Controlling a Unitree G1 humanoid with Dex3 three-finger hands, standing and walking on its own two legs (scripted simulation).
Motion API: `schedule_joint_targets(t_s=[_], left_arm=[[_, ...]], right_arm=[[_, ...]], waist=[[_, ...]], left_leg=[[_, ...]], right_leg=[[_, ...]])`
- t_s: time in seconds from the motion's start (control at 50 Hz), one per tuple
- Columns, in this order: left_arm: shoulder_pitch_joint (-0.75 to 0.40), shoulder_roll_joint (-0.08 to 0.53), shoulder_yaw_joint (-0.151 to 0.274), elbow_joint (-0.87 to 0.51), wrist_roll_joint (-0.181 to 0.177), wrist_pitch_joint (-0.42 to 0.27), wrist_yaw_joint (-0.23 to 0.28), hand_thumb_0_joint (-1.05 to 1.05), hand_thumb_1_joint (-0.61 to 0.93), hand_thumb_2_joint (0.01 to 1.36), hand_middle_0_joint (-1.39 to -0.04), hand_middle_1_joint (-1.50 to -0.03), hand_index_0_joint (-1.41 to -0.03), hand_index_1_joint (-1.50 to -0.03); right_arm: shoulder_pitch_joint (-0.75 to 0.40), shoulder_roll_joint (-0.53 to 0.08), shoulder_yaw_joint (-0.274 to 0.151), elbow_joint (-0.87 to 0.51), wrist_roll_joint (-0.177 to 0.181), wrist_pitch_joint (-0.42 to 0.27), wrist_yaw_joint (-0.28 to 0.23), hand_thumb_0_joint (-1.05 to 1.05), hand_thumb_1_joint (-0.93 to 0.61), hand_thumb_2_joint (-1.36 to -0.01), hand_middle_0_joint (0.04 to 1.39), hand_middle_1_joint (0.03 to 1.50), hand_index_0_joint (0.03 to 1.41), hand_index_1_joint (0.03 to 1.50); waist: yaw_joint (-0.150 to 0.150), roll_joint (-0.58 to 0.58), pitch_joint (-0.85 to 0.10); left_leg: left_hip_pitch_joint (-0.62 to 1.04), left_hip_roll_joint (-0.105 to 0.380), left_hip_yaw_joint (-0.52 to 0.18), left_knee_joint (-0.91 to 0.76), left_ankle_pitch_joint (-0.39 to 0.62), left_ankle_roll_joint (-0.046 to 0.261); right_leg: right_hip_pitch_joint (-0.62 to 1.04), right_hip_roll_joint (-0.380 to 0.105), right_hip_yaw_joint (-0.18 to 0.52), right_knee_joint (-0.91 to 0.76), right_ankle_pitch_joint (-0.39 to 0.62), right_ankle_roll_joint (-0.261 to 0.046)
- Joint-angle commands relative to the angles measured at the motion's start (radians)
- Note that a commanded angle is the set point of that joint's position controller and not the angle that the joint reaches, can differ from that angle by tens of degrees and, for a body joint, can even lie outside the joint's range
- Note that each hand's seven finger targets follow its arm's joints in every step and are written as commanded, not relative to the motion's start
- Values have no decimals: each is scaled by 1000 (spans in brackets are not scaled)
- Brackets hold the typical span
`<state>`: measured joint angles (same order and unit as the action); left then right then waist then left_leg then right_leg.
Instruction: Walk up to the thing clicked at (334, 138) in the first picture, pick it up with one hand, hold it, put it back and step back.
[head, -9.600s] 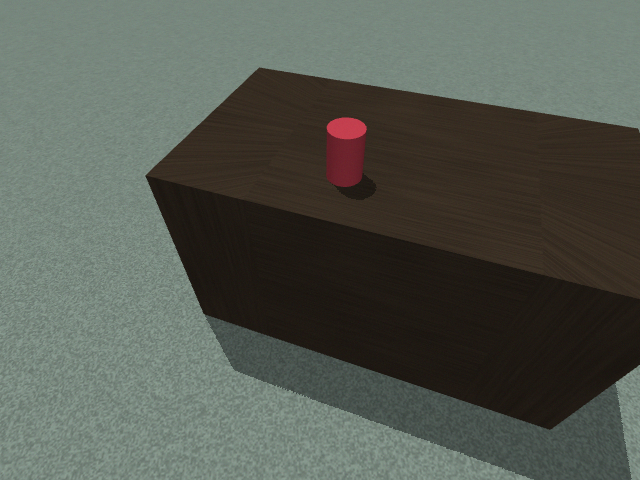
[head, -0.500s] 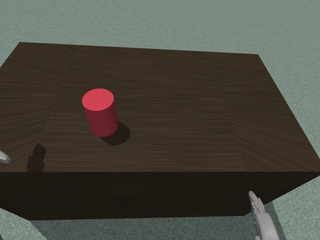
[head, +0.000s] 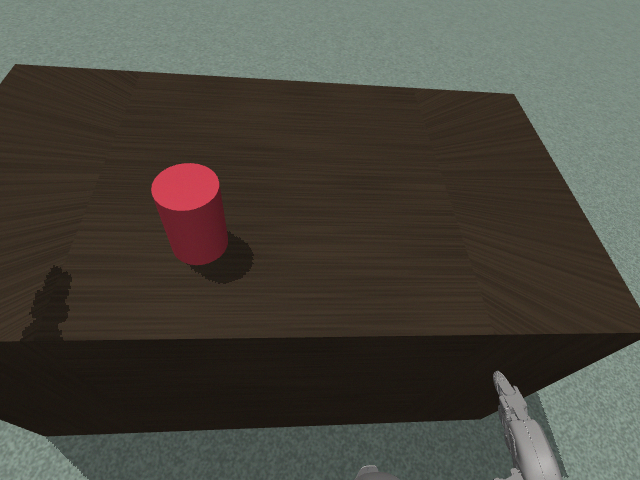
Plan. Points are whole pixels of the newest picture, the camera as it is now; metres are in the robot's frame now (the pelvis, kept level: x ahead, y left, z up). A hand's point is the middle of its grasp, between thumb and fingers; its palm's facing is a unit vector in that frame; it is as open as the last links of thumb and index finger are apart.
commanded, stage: go down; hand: left
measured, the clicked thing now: (193, 216) +0.51 +0.15 -0.01
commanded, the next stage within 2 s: approach in 0.62 s
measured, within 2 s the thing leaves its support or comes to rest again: neither
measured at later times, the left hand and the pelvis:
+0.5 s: hand out of the picture +0.42 +0.35 +0.11, palm faces +0.10 -0.99 +0.01, open 17.7 cm; pelvis +0.00 +0.00 -0.01, yaw -1 degrees
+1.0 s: hand (20, 232) +0.42 +0.32 +0.08, palm faces +0.07 -1.00 +0.03, open 17.5 cm; pelvis -0.01 +0.00 -0.02, yaw +0 degrees
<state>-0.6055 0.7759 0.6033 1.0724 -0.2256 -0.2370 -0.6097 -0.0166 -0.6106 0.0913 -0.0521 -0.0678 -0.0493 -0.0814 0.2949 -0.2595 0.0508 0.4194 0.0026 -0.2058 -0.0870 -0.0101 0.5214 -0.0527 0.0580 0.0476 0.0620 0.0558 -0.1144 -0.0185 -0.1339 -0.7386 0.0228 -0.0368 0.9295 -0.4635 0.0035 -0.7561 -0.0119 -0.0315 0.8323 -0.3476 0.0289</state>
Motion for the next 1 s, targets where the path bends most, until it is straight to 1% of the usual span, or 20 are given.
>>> schedule_joint_targets(t_s=[0.0, 0.06, 0.1, 0.22, 0.3, 0.36, 0.4, 0.44, 0.48, 0.52, 0.58, 0.6, 0.64, 0.68, 0.7, 0.72, 0.74, 0.78, 0.92, 0.98], left_arm=[[-366, 393, 53, -210, -20, -59, 6, 0, -609, 87, -59, -66, -57, -73], [-364, 383, 45, -190, -17, -53, 7, 0, -611, 90, -57, -73, -57, -79], [-360, 399, 54, -184, -15, -51, 9, 0, -611, 89, -59, -74, -57, -81], [-415, 425, 55, -211, -3, -42, 21, 0, -608, 80, -59, -65, -58, -70], [-402, 410, 45, -182, 1, -32, 22, 0, -611, 78, -62, -74, -62, -78], [-397, 377, 29, -193, -1, -28, 16, 0, -611, 85, -59, -73, -59, -78], [-356, 414, 57, -169, -4, -22, 23, 0, -611, 87, -57, -71, -57, -76], [-390, 464, 90, -250, 0, -31, 31, 0, -611, 84, -57, -77, -59, -81], [-387, 427, 80, -252, -1, -27, 31, 0, -611, 77, -61, -74, -63, -77], [-382, 374, 48, -249, -7, -20, 27, 0, -611, 87, -59, -81, -61, -86], [-379, 417, 69, -227, 3, -12, 36, 0, -611, 80, -62, -71, -61, -76], [-359, 397, 68, -201, 0, -12, 34, 0, -611, 84, -61, -78, -62, -83], [-369, 323, 18, -200, 1, -15, 25, 0, -611, 78, -63, -80, -66, -83], [-371, 359, 36, -198, -2, -18, 25, 0, -611, 85, -57, -74, -60, -77], [-403, 403, 53, -234, -1, -28, 27, 0, -597, 145, -73, -104, -52, -130], [-399, 432, 73, -217, 2, -28, 34, 0, -547, 77, -61, -72, -53, -82], [-386, 423, 66, -208, 9, -29, 37, 0, -527, 76, -56, -61, -48, -70], [-409, 346, 25, -198, 1, -35, 31, 0, -537, 74, -57, -62, -49, -73], [-421, 231, -39, -120, -7, -70, 35, 0, -561, 71, -50, -51, -44, -60], [-453, 203, -58, -154, 3, -92, 71, 0, -554, 61, -50, -44, -46, -51]], right_arm=[[0, -174, -88, -153, 3, -50, -11, 0, 541, -53, 49, 50, 49, 50], [19, -145, -61, -126, 6, -47, -7, 0, 537, -54, 49, 50, 49, 50], [-7, -178, -85, -190, 3, -49, -6, 0, 536, -55, 49, 50, 49, 50], [3, -173, -76, -229, 5, -46, -4, 0, 535, -55, 49, 50, 49, 50], [20, -167, -79, -226, 5, -42, -4, 0, 536, -54, 49, 50, 49, 50], [43, -157, -68, -228, 5, -38, 1, 0, 539, -54, 49, 50, 49, 50], [50, -191, -94, -232, 6, -37, 0, 0, 536, -54, 49, 50, 49, 50], [13, -190, -93, -285, 9, -37, 2, 0, 535, -54, 49, 50, 49, 50], [49, -165, -74, -262, 7, -32, 4, 0, 528, -56, 49, 50, 49, 50], [38, -175, -88, -266, 9, -33, 3, 0, 527, -57, 49, 50, 49, 50], [30, -175, -86, -243, 9, -34, 1, 0, 529, -56, 49, 50, 49, 50], [22, -176, -94, -261, 11, -34, 2, 0, 531, -55, 49, 50, 49, 50], [38, -165, -90, -246, 7, -31, 4, 0, 534, -54, 49, 50, 49, 50], [54, -157, -75, -213, 6, -29, 8, 0, 537, -53, 50, 50, 49, 50], [42, -173, -92, -237, 7, -30, 5, 0, 544, -50, 49, 50, 49, 50], [42, -197, -110, -273, 8, -30, 2, 0, 579, -42, 49, 51, 49, 51], [35, -170, -88, -261, 6, -26, 5, 0, 582, -41, 49, 51, 49, 51], [37, -143, -67, -242, 7, -27, 7, 0, 579, -42, 49, 51, 49, 51], [43, -160, -74, -283, -2, -33, 10, 0, 588, -41, 49, 51, 49, 51], [65, -172, -92, -318, -7, -34, 19, 0, 583, -41, 49, 51, 49, 51]], waist=[[10, 203, -377], [17, 224, -352], [11, 207, -387], [10, 229, -399], [0, 197, -385], [7, 242, -394], [13, 218, -386], [32, 227, -441], [30, 247, -436], [15, 241, -413], [18, 214, -360], [13, 192, -369], [0, 201, -350], [9, 210, -341], [6, 210, -370], [-2, 182, -384], [10, 184, -371], [-5, 188, -336], [-56, 187, -345], [-72, 175, -372]], left_leg=[[259, -9, -8, -107, 424, -9], [235, -7, -11, -99, 434, -11], [245, -6, -13, -85, 452, -11], [246, -4, -12, -91, 404, -14], [204, -12, -2, -75, 382, -5], [243, -5, -9, -68, 445, -14], [231, 0, -17, -71, 466, -17], [236, -7, -11, -69, 477, -15], [274, 2, -19, -72, 520, -21], [284, 3, -19, -77, 512, -21], [216, -4, -13, -76, 440, -14], [213, -3, -15, -76, 440, -13], [218, -4, -12, -78, 411, -13], [215, -2, -16, -78, 413, -13], [218, -9, -9, -71, 396, -10], [208, -10, -10, -71, 390, -8], [170, -20, 1, -69, 354, -3], [166, -19, 3, -70, 321, -1], [142, -14, 0, -18, 314, -2], [127, -14, 2, 5, 285, 0]], right_leg=[[143, 18, -10, -59, 239, -54], [122, 19, -11, -45, 235, -56], [126, 20, -13, -39, 244, -55], [121, 23, -12, -34, 205, -57], [126, 20, -5, -33, 220, -52], [89, 23, -13, -22, 229, -56], [100, 27, -20, -17, 232, -57], [154, 22, -12, -11, 260, -56], [123, 26, -18, -9, 256, -58], [103, 28, -19, -15, 240, -58], [101, 25, -13, -21, 216, -57], [112, 25, -15, -18, 222, -57], [81, 24, -16, -18, 207, -57], [60, 26, -21, -17, 193, -57], [85, 22, -15, -22, 200, -55], [112, 21, -15, -21, 210, -54], [138, 16, -5, -22, 206, -51], [94, 18, -4, -19, 181, -52], [6, 16, -8, 18, 183, -51], [-12, 16, -4, 39, 176, -51]])
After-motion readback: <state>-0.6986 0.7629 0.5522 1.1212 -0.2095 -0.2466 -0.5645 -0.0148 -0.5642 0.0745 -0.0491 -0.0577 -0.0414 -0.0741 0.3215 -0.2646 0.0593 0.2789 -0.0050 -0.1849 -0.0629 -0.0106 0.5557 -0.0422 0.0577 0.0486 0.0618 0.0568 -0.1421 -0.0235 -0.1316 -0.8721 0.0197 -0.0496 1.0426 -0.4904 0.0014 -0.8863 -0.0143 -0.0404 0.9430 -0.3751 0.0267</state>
